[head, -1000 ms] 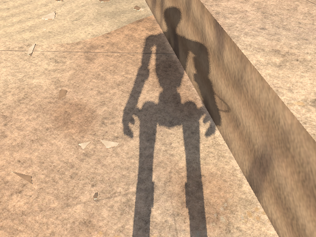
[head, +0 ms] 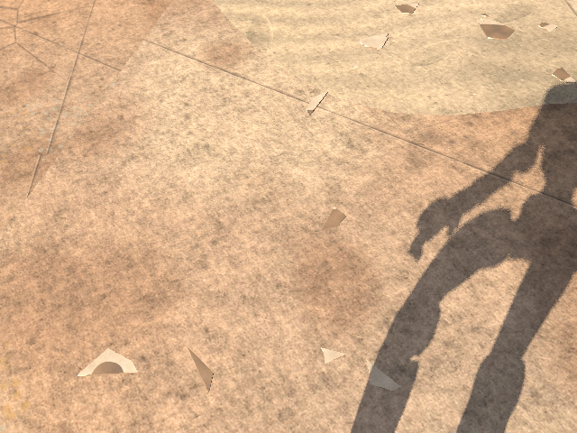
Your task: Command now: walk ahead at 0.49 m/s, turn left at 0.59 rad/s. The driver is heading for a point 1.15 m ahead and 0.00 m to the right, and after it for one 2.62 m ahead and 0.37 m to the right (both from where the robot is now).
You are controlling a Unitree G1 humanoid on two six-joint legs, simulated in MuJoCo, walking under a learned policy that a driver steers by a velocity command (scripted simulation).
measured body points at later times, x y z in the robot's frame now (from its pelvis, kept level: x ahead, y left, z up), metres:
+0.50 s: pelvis +0.27 +0.07 +0.00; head +0.30 +0.08 +0.45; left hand +0.26 +0.32 -0.14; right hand +0.42 -0.16 -0.13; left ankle +0.27 +0.12 -0.74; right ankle +0.26 -0.09 -0.65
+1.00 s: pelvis +0.55 +0.05 -0.01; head +0.58 +0.05 +0.44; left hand +0.66 +0.32 -0.14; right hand +0.61 -0.20 -0.15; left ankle +0.45 +0.18 -0.64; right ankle +0.59 +0.02 -0.74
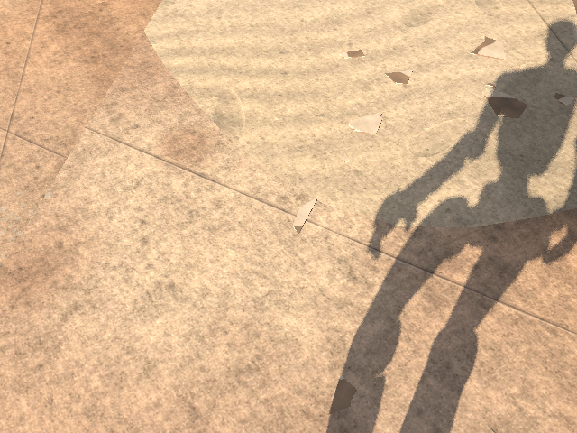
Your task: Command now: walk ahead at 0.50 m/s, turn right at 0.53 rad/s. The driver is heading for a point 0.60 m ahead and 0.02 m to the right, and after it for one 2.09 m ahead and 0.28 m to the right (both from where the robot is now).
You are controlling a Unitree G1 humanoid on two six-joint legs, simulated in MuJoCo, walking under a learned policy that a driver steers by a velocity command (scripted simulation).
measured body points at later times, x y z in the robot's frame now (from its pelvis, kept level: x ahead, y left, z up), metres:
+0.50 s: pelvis +0.29 +0.03 +0.00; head +0.31 +0.04 +0.45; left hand +0.37 +0.30 -0.13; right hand +0.38 -0.25 -0.10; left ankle +0.38 +0.11 -0.73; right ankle +0.11 -0.03 -0.64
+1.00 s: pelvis +0.51 -0.08 +0.01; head +0.53 -0.10 +0.45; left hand +0.74 +0.11 -0.09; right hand +0.42 -0.32 -0.14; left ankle +0.44 +0.08 -0.65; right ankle +0.54 -0.16 -0.73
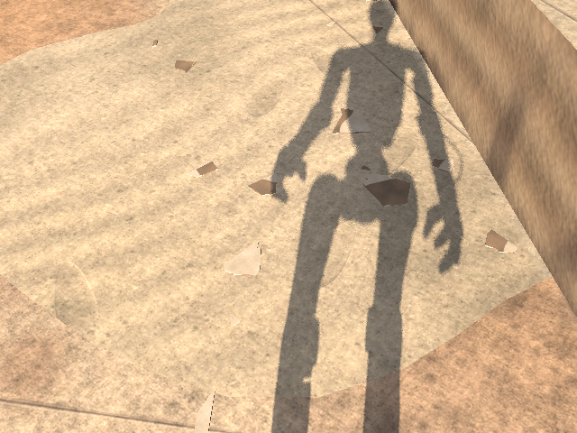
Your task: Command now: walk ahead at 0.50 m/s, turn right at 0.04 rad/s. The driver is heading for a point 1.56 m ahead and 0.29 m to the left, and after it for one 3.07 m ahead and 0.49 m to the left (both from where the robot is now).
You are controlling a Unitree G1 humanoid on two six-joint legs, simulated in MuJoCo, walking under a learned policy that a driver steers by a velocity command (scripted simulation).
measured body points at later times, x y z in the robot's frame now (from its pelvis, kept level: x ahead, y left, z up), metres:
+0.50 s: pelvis +0.26 +0.04 -0.01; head +0.29 +0.05 +0.44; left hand +0.22 +0.28 -0.16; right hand +0.44 -0.21 -0.12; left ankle +0.35 +0.11 -0.73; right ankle +0.08 -0.08 -0.67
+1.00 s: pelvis +0.53 +0.01 -0.01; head +0.57 +0.00 +0.44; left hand +0.73 +0.24 -0.12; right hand +0.46 -0.23 -0.16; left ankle +0.36 +0.11 -0.72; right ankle +0.65 -0.07 -0.74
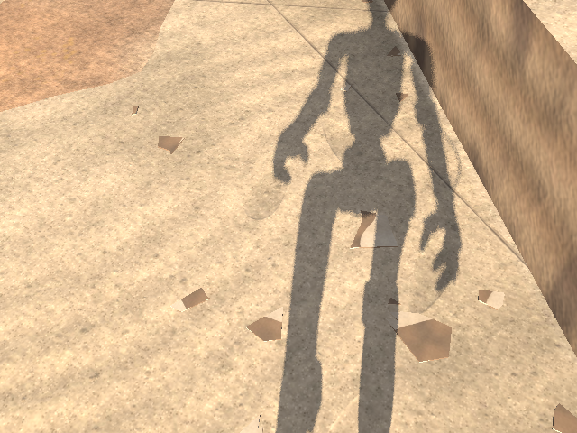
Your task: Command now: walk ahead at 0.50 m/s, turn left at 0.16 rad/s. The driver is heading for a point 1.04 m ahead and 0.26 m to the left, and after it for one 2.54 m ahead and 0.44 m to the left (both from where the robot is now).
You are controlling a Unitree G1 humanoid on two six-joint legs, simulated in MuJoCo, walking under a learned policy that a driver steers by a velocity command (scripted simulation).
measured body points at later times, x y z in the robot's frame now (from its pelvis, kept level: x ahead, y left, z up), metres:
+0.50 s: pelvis +0.26 +0.01 +0.00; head +0.29 +0.03 +0.45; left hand +0.15 +0.23 -0.14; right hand +0.48 -0.16 -0.12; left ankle +0.37 +0.11 -0.71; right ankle +0.11 -0.09 -0.72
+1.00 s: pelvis +0.51 +0.10 +0.01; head +0.54 +0.13 +0.46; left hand +0.60 +0.41 -0.09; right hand +0.61 -0.16 -0.11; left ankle +0.37 +0.10 -0.72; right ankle +0.73 +0.06 -0.69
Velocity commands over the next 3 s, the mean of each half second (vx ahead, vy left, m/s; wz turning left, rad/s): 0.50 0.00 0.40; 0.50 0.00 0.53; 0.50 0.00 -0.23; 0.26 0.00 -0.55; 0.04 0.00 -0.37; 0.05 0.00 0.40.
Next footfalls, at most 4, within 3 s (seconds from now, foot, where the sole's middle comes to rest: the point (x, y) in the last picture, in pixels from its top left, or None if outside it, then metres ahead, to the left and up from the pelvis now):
0.54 left None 0.40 0.11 -0.76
1.08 right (242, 311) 0.77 0.12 -0.76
1.60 left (139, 266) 0.93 0.40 -0.76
2.08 right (217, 233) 1.02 0.20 -0.76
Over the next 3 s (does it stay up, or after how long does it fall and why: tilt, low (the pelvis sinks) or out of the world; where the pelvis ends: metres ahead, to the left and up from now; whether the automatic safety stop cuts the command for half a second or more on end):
stays up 0.94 0.31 0.02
